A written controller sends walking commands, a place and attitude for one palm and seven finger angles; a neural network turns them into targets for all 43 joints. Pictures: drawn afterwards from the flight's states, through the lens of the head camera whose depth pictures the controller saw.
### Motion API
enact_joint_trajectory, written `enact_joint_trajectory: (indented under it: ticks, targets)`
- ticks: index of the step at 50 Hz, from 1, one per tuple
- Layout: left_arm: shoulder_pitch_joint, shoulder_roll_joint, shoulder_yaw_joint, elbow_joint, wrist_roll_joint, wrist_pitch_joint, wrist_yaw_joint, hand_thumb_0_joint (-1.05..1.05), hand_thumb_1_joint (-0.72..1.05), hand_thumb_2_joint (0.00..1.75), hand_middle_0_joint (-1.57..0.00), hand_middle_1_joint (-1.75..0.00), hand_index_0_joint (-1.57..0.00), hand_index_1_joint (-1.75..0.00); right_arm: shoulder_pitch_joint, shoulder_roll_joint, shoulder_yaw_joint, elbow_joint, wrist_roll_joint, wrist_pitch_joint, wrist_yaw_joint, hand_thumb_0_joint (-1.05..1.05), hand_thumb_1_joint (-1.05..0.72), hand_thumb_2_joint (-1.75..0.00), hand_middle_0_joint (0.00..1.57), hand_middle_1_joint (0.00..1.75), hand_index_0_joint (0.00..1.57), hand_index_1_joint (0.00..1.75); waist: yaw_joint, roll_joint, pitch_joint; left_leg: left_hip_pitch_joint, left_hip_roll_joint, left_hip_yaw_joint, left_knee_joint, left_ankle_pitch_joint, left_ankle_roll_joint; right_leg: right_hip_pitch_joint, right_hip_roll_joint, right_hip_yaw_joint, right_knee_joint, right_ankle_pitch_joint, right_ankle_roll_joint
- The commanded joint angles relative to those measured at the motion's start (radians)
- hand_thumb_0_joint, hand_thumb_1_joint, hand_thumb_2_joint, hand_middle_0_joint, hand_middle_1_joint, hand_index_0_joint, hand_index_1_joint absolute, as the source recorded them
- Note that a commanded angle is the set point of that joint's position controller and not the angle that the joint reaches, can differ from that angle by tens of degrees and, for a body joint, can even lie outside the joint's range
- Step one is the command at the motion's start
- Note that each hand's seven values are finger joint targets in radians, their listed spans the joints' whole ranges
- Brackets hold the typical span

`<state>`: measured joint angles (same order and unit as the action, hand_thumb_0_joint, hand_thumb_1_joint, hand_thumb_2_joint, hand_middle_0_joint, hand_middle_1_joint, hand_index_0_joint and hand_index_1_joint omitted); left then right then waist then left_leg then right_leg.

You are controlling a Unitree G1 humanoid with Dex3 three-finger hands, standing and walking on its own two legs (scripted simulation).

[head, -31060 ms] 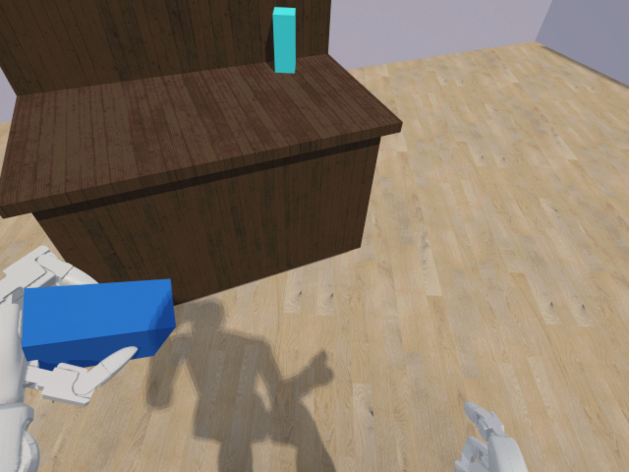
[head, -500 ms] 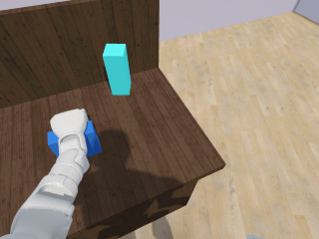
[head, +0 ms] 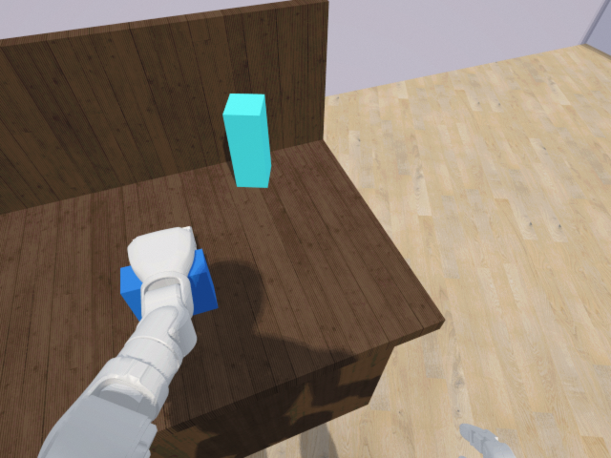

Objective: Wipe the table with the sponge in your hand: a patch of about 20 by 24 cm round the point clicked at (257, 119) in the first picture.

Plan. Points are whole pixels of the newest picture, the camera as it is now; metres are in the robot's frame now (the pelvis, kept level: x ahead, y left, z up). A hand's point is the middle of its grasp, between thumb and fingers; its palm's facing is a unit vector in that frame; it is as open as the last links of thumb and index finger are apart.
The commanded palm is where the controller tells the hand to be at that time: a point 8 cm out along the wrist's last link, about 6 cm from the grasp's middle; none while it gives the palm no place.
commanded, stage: wipe back along the middle lane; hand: left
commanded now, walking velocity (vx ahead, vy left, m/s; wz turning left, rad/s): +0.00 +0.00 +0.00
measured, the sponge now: (175, 295) +0.36 +0.24 -0.05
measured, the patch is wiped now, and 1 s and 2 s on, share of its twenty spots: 0.45 0.80 0.90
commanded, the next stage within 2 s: slide across to the third lane in 0.90 s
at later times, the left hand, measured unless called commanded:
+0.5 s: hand (186, 304) +0.32 +0.20 +0.00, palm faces -0.06 -0.04 -1.00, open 9.3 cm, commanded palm +0.28 +0.18 +0.04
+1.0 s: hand (195, 334) +0.28 +0.18 +0.00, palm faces -0.05 -0.07 -1.00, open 9.3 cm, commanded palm +0.24 +0.16 +0.04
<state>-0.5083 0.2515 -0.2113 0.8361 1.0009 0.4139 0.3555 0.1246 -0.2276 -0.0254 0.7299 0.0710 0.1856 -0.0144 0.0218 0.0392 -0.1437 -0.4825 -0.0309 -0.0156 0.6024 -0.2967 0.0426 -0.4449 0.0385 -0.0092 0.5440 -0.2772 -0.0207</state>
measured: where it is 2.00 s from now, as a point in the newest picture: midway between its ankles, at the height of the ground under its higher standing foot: outside the picture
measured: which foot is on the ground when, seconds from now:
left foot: down 0.00-1.00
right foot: down 0.00-1.00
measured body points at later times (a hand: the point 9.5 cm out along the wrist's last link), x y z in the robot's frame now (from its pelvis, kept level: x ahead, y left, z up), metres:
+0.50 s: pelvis +0.00 -0.01 +0.00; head +0.00 -0.03 +0.45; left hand +0.32 +0.20 +0.05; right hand +0.22 -0.23 -0.10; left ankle -0.01 +0.09 -0.73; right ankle -0.01 -0.11 -0.73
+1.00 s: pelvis +0.00 -0.02 +0.00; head -0.02 -0.05 +0.45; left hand +0.27 +0.18 +0.05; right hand +0.22 -0.24 -0.09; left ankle -0.01 +0.09 -0.73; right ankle -0.01 -0.11 -0.73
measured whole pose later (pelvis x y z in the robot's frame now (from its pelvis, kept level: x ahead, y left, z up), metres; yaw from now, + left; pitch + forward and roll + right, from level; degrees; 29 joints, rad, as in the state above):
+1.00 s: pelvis +0.00 -0.02 +0.00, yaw -1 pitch +4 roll +0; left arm -0.09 0.21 -0.35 0.37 1.01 0.53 0.31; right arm 0.02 -0.24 -0.01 0.68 0.08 0.21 0.01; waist 0.08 0.06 -0.13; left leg -0.34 -0.02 0.00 0.56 -0.29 0.01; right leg -0.34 0.05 0.01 0.57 -0.30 -0.05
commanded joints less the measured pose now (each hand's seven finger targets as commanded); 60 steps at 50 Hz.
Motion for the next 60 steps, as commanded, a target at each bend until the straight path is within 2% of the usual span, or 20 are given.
enact_joint_trajectory:
  ticks: [1,2,5,12,16,18,20,24,29,33,37,40,41,42,48,51,56,57,58,60]
  targets:
    - [-0.159,0.027,-0.025,-0.12,0.003,0.013,-0.001,0.0,0.1,1.3,-1.2,-1.6,-1.2,-1.6,-0.106,-0.138,-0.035,-0.138,0.0,-0.037,0.005,0.0,-0.9,-0.9,0.2,0.3,0.2,0.3,-0.006,-0.076,-0.237,0.179,0.027,-0.041,-0.054,0.286,-0.02,0.095,0.001,0.008,-0.04,0.284,-0.057]
    - [-0.188,0.014,-0.03,-0.141,-0.002,0.015,-0.001,0.0,0.1,1.3,-1.2,-1.6,-1.2,-1.6,-0.116,-0.136,-0.036,-0.139,0.004,-0.037,0.004,0.0,-0.9,-0.9,0.2,0.3,0.2,0.3,-0.016,-0.072,-0.236,0.188,0.031,-0.046,-0.056,0.293,-0.023,0.089,0.001,0.001,-0.036,0.275,-0.057]
    - [-0.108,0.022,-0.024,-0.159,-0.004,0.041,0.0,0.0,0.1,1.3,-1.2,-1.6,-1.2,-1.6,-0.129,-0.138,-0.033,-0.145,0.002,-0.034,0.009,0.0,-0.9,-0.9,0.2,0.3,0.2,0.3,0.005,-0.081,-0.223,0.184,0.026,-0.042,-0.057,0.292,-0.02,0.108,0.0,0.01,-0.04,0.295,-0.06]
    - [-0.038,0.015,-0.04,-0.264,-0.011,0.083,-0.018,0.0,0.1,1.3,-1.2,-1.6,-1.2,-1.6,-0.186,-0.136,-0.024,-0.172,0.009,-0.027,0.011,0.0,-0.9,-0.9,0.2,0.3,0.2,0.3,0.019,-0.094,-0.199,0.182,0.017,-0.042,-0.069,0.282,-0.018,0.146,-0.004,0.022,-0.039,0.31,-0.062]
    - [-0.007,-0.027,-0.099,-0.297,-0.002,0.1,-0.034,0.0,0.1,1.3,-1.2,-1.6,-1.2,-1.6,-0.202,-0.13,-0.019,-0.182,0.01,-0.023,0.015,0.0,-0.9,-0.9,0.2,0.3,0.2,0.3,0.017,-0.086,-0.174,0.197,0.016,-0.045,-0.068,0.279,-0.017,0.128,-0.002,0.02,-0.038,0.293,-0.065]
    - [0.026,-0.044,-0.111,-0.329,-0.005,0.1,-0.038,0.0,0.1,1.3,-1.2,-1.6,-1.2,-1.6,-0.207,-0.13,-0.021,-0.192,0.01,-0.024,0.018,0.0,-0.9,-0.9,0.2,0.3,0.2,0.3,0.026,-0.08,-0.189,0.211,0.017,-0.045,-0.064,0.295,-0.015,0.137,-0.001,0.015,-0.031,0.3,-0.068]
    - [0.057,-0.025,-0.1,-0.351,-0.009,0.099,-0.043,0.0,0.1,1.3,-1.2,-1.6,-1.2,-1.6,-0.218,-0.13,-0.017,-0.2,0.011,-0.024,0.018,0.0,-0.9,-0.9,0.2,0.3,0.2,0.3,0.031,-0.101,-0.191,0.202,0.01,-0.042,-0.063,0.291,-0.013,0.16,-0.002,0.033,-0.032,0.33,-0.067]
    - [0.049,-0.025,-0.106,-0.376,-0.007,0.104,-0.046,0.0,0.1,1.3,-1.2,-1.6,-1.2,-1.6,-0.24,-0.127,-0.012,-0.202,0.014,-0.02,0.012,0.0,-0.9,-0.9,0.2,0.3,0.2,0.3,0.025,-0.101,-0.152,0.196,0.006,-0.042,-0.071,0.248,-0.013,0.146,-0.002,0.039,-0.041,0.292,-0.066]
    - [0.131,-0.022,-0.104,-0.416,-0.013,0.107,-0.048,0.0,0.1,1.3,-1.2,-1.6,-1.2,-1.6,-0.258,-0.124,-0.01,-0.215,0.014,-0.022,0.016,0.0,-0.9,-0.9,0.2,0.3,0.2,0.3,0.043,-0.106,-0.165,0.202,0.002,-0.04,-0.07,0.259,-0.013,0.175,-0.004,0.052,-0.039,0.318,-0.068]
    - [0.131,-0.015,-0.105,-0.442,-0.014,0.111,-0.053,0.0,0.1,1.3,-1.2,-1.6,-1.2,-1.6,-0.271,-0.125,-0.007,-0.216,0.015,-0.019,0.014,0.0,-0.9,-0.9,0.2,0.3,0.2,0.3,0.039,-0.118,-0.141,0.194,-0.003,-0.039,-0.074,0.234,-0.011,0.177,-0.003,0.064,-0.047,0.305,-0.066]
    - [0.19,-0.035,-0.121,-0.479,-0.014,0.106,-0.057,0.0,0.1,1.3,-1.2,-1.6,-1.2,-1.6,-0.285,-0.12,-0.01,-0.223,0.016,-0.024,0.02,0.0,-0.9,-0.9,0.2,0.3,0.2,0.3,0.044,-0.125,-0.169,0.201,-0.004,-0.035,-0.071,0.256,-0.01,0.205,-0.008,0.076,-0.041,0.351,-0.067]
    - [0.233,-0.027,-0.121,-0.499,-0.02,0.11,-0.058,0.0,0.1,1.3,-1.2,-1.6,-1.2,-1.6,-0.297,-0.119,-0.005,-0.226,0.016,-0.026,0.019,0.0,-0.9,-0.9,0.2,0.3,0.2,0.3,0.052,-0.119,-0.145,0.192,-0.01,-0.029,-0.075,0.228,-0.007,0.207,-0.009,0.09,-0.052,0.337,-0.063]
    - [0.235,-0.014,-0.106,-0.492,-0.016,0.11,-0.056,0.0,0.1,1.3,-1.2,-1.6,-1.2,-1.6,-0.292,-0.121,-0.006,-0.219,0.015,-0.027,0.019,0.0,-0.9,-0.9,0.2,0.3,0.2,0.3,0.049,-0.141,-0.136,0.188,-0.009,-0.031,-0.075,0.225,-0.008,0.201,-0.008,0.093,-0.054,0.333,-0.063]
    - [0.232,-0.03,-0.119,-0.521,-0.019,0.108,-0.059,0.0,0.1,1.3,-1.2,-1.6,-1.2,-1.6,-0.3,-0.12,-0.007,-0.227,0.018,-0.027,0.022,0.0,-0.9,-0.9,0.2,0.3,0.2,0.3,0.05,-0.12,-0.148,0.192,-0.007,-0.034,-0.078,0.233,-0.008,0.208,-0.007,0.088,-0.047,0.336,-0.066]
    - [0.328,-0.015,-0.106,-0.563,-0.027,0.109,-0.055,0.0,0.1,1.3,-1.2,-1.6,-1.2,-1.6,-0.311,-0.12,-0.01,-0.232,0.017,-0.033,0.029,0.0,-0.9,-0.9,0.2,0.3,0.2,0.3,0.062,-0.141,-0.131,0.191,-0.009,-0.031,-0.077,0.223,-0.006,0.217,-0.006,0.098,-0.05,0.34,-0.064]
    - [0.256,-0.021,-0.122,-0.577,-0.014,0.116,-0.051,0.0,0.1,1.3,-1.2,-1.6,-1.2,-1.6,-0.324,-0.118,-0.007,-0.223,0.017,-0.034,0.023,0.0,-0.9,-0.9,0.2,0.3,0.2,0.3,0.05,-0.12,-0.099,0.19,-0.01,-0.03,-0.085,0.19,-0.007,0.187,-0.007,0.11,-0.066,0.287,-0.062]
    - [0.156,-0.043,-0.166,-0.622,-0.011,0.111,-0.057,0.0,0.1,1.3,-1.2,-1.6,-1.2,-1.6,-0.335,-0.111,-0.01,-0.221,0.018,-0.042,0.018,0.0,-0.9,-0.9,0.2,0.3,0.2,0.3,0.038,-0.097,-0.12,0.227,-0.009,-0.032,-0.09,0.175,-0.001,0.177,-0.007,0.102,-0.077,0.233,-0.062]
    - [0.137,-0.016,-0.138,-0.637,-0.014,0.106,-0.056,0.0,0.1,1.3,-1.2,-1.6,-1.2,-1.6,-0.334,-0.114,-0.013,-0.219,0.018,-0.045,0.016,0.0,-0.9,-0.9,0.2,0.3,0.2,0.3,0.042,-0.077,-0.132,0.235,-0.007,-0.038,-0.093,0.174,-0.002,0.179,-0.002,0.107,-0.075,0.223,-0.066]
    - [0.126,-0.048,-0.17,-0.643,-0.015,0.101,-0.056,0.0,0.1,1.3,-1.2,-1.6,-1.2,-1.6,-0.335,-0.108,-0.012,-0.223,0.018,-0.048,0.016,0.0,-0.9,-0.9,0.2,0.3,0.2,0.3,0.039,-0.079,-0.141,0.241,-0.007,-0.034,-0.092,0.178,0.001,0.183,-0.003,0.094,-0.071,0.224,-0.063]
    - [0.107,-0.054,-0.18,-0.632,-0.012,0.089,-0.056,0.0,0.1,1.3,-1.2,-1.6,-1.2,-1.6,-0.335,-0.106,-0.011,-0.216,0.018,-0.053,0.016,0.0,-0.9,-0.9,0.2,0.3,0.2,0.3,0.036,-0.096,-0.133,0.246,-0.004,-0.039,-0.096,0.17,0.0,0.172,-0.003,0.093,-0.076,0.208,-0.063]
